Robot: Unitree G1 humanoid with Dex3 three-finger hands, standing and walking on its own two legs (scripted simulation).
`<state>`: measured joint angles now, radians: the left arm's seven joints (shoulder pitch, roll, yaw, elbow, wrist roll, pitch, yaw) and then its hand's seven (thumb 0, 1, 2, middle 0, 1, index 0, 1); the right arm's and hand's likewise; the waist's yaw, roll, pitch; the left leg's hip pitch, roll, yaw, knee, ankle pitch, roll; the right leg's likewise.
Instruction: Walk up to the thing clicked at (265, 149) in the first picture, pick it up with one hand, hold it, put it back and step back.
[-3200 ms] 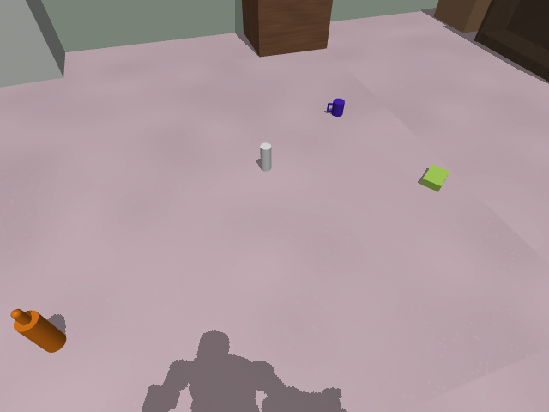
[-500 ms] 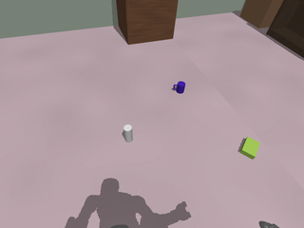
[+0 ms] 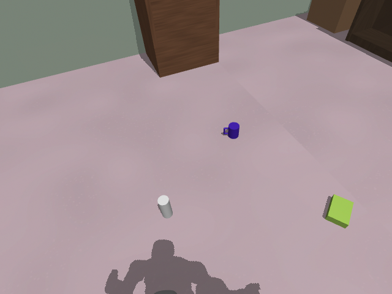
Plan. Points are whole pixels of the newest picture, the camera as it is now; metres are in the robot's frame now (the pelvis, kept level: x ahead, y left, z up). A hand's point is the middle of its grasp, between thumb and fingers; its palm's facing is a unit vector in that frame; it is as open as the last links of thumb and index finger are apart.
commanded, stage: walk up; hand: left
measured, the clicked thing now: (165, 207) +0.66 +0.24 -0.69
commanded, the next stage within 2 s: none
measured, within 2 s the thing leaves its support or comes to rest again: neither
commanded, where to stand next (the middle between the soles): +0.33 +0.04 m, yaw +0 degrees
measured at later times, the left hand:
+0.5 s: hand (74, 268) +0.22 +0.33 -0.15, palm faces -0.09 -0.94 -0.32, open 7.4 cm
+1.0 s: hand (99, 219) +0.35 +0.31 -0.16, palm faces -0.02 -0.94 -0.34, open 7.4 cm
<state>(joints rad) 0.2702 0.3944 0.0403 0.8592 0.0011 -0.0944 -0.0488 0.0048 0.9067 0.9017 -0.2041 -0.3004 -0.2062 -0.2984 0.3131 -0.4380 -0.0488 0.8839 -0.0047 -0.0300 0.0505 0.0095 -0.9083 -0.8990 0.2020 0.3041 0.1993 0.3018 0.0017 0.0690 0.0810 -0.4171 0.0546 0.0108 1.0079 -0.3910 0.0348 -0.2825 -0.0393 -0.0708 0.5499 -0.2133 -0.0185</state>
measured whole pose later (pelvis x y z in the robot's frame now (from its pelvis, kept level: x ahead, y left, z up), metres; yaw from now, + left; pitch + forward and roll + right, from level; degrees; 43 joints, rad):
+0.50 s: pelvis +0.16 +0.06 +0.01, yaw -1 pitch -3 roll +0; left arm 0.29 0.44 0.05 0.91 0.01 -0.03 -0.06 0.01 0.91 0.90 -0.20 -0.30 -0.20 -0.30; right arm 0.35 -0.40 -0.05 0.86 -0.01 -0.08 0.04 0.00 -0.90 -0.90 0.21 0.30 0.20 0.30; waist -0.03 -0.06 0.08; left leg -0.19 0.02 0.12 0.48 -0.24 0.05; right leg -0.51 -0.09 0.00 0.90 -0.28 -0.01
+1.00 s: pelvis +0.25 +0.06 -0.01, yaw +0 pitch -3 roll +0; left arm 0.17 0.38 0.02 0.92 0.00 0.00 -0.02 0.01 0.91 0.90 -0.20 -0.30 -0.21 -0.30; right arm 0.25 -0.39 -0.03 0.97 -0.02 -0.05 0.00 0.00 -0.91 -0.90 0.20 0.30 0.20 0.30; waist 0.01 -0.03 0.08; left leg -0.33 0.02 0.06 0.66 -0.27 0.02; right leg -0.35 -0.07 -0.03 0.70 -0.32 0.00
